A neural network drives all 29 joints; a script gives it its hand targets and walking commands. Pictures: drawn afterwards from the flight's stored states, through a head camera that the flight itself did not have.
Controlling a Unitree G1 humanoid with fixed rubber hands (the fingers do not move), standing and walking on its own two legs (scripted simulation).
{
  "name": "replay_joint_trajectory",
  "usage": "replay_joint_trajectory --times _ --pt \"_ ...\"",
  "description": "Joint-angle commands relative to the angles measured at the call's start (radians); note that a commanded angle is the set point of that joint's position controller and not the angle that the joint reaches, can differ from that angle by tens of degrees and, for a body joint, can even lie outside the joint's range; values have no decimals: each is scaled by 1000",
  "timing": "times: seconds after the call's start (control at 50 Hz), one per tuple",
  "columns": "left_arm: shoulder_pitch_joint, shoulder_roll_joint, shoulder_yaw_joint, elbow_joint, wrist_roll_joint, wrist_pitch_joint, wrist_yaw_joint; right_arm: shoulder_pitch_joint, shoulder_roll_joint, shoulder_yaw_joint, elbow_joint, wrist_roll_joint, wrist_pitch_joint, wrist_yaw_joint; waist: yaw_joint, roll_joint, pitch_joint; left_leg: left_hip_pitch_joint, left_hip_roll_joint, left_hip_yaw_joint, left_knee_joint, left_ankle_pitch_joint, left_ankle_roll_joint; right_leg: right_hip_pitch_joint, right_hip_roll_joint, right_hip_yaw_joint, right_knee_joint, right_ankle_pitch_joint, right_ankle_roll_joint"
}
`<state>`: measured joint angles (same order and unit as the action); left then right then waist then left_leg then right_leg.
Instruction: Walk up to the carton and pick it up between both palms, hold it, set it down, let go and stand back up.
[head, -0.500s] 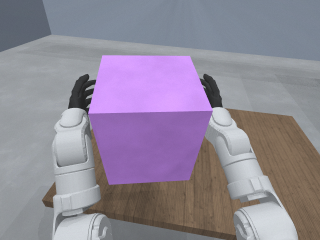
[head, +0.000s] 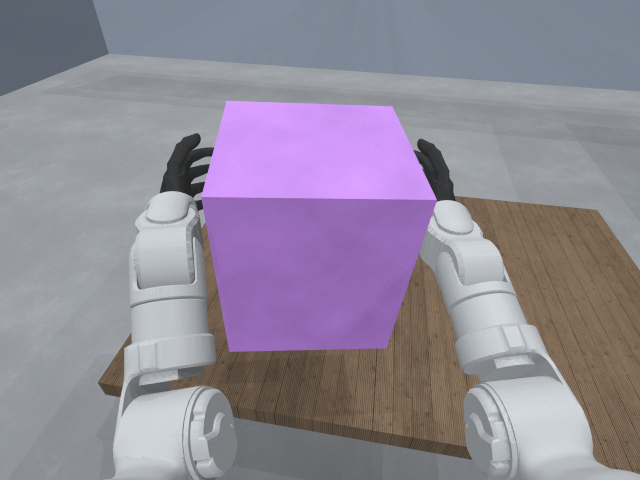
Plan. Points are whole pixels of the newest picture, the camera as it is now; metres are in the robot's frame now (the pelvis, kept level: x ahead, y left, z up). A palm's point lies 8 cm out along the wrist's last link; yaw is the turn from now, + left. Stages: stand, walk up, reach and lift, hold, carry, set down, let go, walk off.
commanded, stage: hold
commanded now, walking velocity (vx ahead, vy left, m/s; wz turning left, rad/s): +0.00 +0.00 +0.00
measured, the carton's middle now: (310, 230) +0.40 -0.01 +0.18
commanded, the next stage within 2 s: none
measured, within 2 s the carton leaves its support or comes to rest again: neither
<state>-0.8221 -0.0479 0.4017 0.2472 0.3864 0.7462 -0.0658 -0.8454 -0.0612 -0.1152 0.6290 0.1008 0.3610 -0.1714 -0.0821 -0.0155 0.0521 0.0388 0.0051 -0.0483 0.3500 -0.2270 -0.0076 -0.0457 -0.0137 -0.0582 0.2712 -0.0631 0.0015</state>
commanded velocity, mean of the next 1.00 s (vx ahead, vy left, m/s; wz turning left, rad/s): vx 0.00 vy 0.00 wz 0.00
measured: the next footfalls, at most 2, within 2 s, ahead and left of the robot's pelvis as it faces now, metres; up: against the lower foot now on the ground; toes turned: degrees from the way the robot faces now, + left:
none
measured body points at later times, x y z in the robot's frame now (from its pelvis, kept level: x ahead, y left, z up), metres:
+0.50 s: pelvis +0.01 +0.01 +0.00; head -0.07 +0.03 +0.44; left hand +0.37 +0.17 +0.25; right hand +0.37 -0.14 +0.24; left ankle -0.01 +0.12 -0.75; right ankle +0.07 -0.12 -0.75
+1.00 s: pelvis +0.02 +0.00 +0.00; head -0.04 +0.01 +0.45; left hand +0.40 +0.15 +0.23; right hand +0.40 -0.16 +0.22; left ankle -0.01 +0.12 -0.75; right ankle +0.07 -0.12 -0.75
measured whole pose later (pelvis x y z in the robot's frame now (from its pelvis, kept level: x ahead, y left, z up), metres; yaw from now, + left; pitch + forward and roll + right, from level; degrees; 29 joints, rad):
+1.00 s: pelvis +0.02 +0.00 +0.00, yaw +2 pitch -9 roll -1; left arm -0.75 -0.04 0.38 0.20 0.35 0.74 -0.06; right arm -0.80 -0.07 -0.05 0.58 0.15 0.36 -0.20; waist -0.12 -0.01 0.03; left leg 0.05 0.02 -0.07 0.35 -0.24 -0.01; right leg 0.00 0.00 -0.08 0.24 -0.08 0.00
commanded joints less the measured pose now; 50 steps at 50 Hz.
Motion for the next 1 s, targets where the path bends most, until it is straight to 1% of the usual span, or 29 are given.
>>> replay_joint_trajectory --times 0.0,0.04,0.06,0.08,0.12,0.18,0.2,0.26,0.28,0.3,0.32,0.34,0.36,0.4,0.44,0.46,0.56,0.58,0.62,0.64,0.68,0.7,0.74,0.78,0.82,0.88,0.9,0.92,0.98 --pt "-607 -503 -468 -91 -192 -59 -123 -767 662 421 -336 145 -66 85 -22 -11 -497 -197 -70 78 -64 257 -2 449 60 -25 24 179 23" --pt "-544 -488 -457 -108 -175 -45 -140 -710 659 427 -343 144 -51 62 -32 -18 -475 -205 -81 77 -60 270 -4 498 51 -15 30 268 34" --pt "-540 -475 -454 -125 -171 -44 -146 -736 664 452 -397 162 -51 55 -22 -30 -475 -202 -80 72 -46 277 -8 501 49 -12 47 293 42" --pt "-526 -481 -468 -132 -181 -34 -152 -702 661 462 -392 167 -39 43 -47 -29 -474 -195 -82 65 -52 286 -6 511 47 -13 45 325 44" --pt "-494 -478 -490 -199 -186 -25 -157 -694 658 502 -464 201 -35 26 -32 -2 -503 -183 -83 62 -32 349 -24 547 46 -7 63 413 46" --pt "-460 -462 -492 -225 -180 3 -171 -663 635 497 -492 217 -10 8 -48 13 -438 -200 -86 54 -49 335 -30 556 47 -7 56 429 53" --pt "-473 -447 -495 -255 -181 4 -172 -671 643 526 -520 234 -5 4 -34 5 -439 -189 -87 62 -40 338 -30 555 47 -9 60 444 58" --pt "-440 -477 -544 -321 -185 23 -175 -606 613 511 -542 233 10 -4 -57 43 -384 -163 -75 54 -36 393 -50 520 58 -15 54 434 57" --pt "-459 -458 -552 -320 -193 27 -176 -625 622 535 -562 240 14 -5 -55 29 -375 -167 -79 55 -44 369 -49 517 57 -16 50 432 57" --pt "-442 -468 -547 -330 -183 31 -172 -613 605 520 -555 238 21 -2 -45 44 -353 -163 -72 55 -45 374 -51 490 59 -20 47 394 53" --pt "-461 -465 -549 -314 -178 39 -178 -579 589 491 -504 226 31 -1 -60 46 -301 -170 -71 59 -56 352 -51 467 65 -21 33 333 54" --pt "-456 -464 -563 -348 -186 40 -175 -589 596 514 -548 235 26 5 -50 51 -337 -159 -68 56 -50 363 -56 463 70 -27 34 321 48" --pt "-488 -488 -591 -352 -198 40 -169 -576 584 486 -509 227 28 10 -76 67 -326 -151 -62 57 -60 359 -59 428 71 -28 27 274 42" --pt "-481 -499 -581 -310 -181 46 -163 -611 570 452 -487 206 25 27 -60 71 -288 -168 -52 63 -73 312 -61 384 80 -38 8 155 26" --pt "-515 -505 -564 -253 -176 45 -160 -659 560 432 -478 185 19 42 -50 60 -241 -210 -43 70 -104 207 -47 361 78 -40 5 72 20" --pt "-523 -500 -549 -227 -162 44 -159 -640 545 392 -417 157 22 53 -57 81 -193 -243 -36 70 -131 128 -39 348 79 -43 3 12 16" --pt "-539 -496 -418 -19 -96 38 -168 -685 530 279 -256 79 -10 113 -12 100 -114 -436 5 65 -231 -159 9 403 77 -53 32 -181 6" --pt "-552 -507 -422 -10 -101 30 -167 -715 537 267 -263 71 -22 123 -15 95 -146 -435 8 64 -239 -159 17 411 77 -50 31 -170 2" --pt "-582 -534 -454 -39 -131 9 -150 -749 546 294 -281 86 -45 137 -9 109 -237 -390 6 50 -210 -63 -3 407 81 -52 47 -107 0" --pt "-616 -542 -471 -21 -157 -17 -142 -812 564 300 -307 84 -70 139 -13 83 -301 -375 -1 59 -191 -31 2 405 77 -55 40 -95 -1" --pt "-657 -563 -493 -37 -180 -44 -121 -867 586 337 -341 111 -92 140 -13 81 -411 -312 -18 66 -140 88 -4 392 85 -53 46 -28 2" --pt "-640 -559 -492 -58 -181 -50 -112 -826 589 347 -320 112 -85 136 -18 65 -411 -277 -26 65 -116 149 -7 374 83 -51 38 -1 0" --pt "-671 -564 -498 -24 -185 -75 -103 -861 610 355 -315 113 -99 132 -19 51 -457 -254 -31 68 -95 143 -4 364 81 -43 33 -12 1" --pt "-629 -541 -459 10 -160 -62 -107 -780 601 334 -255 98 -80 123 -33 32 -382 -261 -36 66 -101 100 -2 351 73 -46 28 -27 6" --pt "-569 -527 -432 4 -142 -49 -121 -724 612 338 -232 92 -64 115 -21 14 -378 -252 -46 77 -123 112 9 403 73 -36 7 -8 10" --pt "-570 -510 -461 -91 -175 -55 -134 -738 647 426 -333 140 -65 87 -26 -27 -477 -179 -68 78 -68 290 -11 462 71 -28 22 174 21" --pt "-544 -493 -454 -102 -174 -52 -135 -721 649 450 -356 164 -58 77 -12 -27 -494 -162 -76 77 -56 335 -10 484 67 -16 25 247 30" --pt "-550 -513 -492 -147 -190 -54 -138 -733 668 475 -414 179 -60 66 -40 -22 -520 -154 -82 71 -41 373 -21 510 64 -18 34 334 37" --pt "-494 -485 -486 -187 -179 -38 -145 -717 666 536 -487 223 -41 33 -19 -24 -497 -175 -91 66 -26 385 -24 548 55 -3 63 482 49"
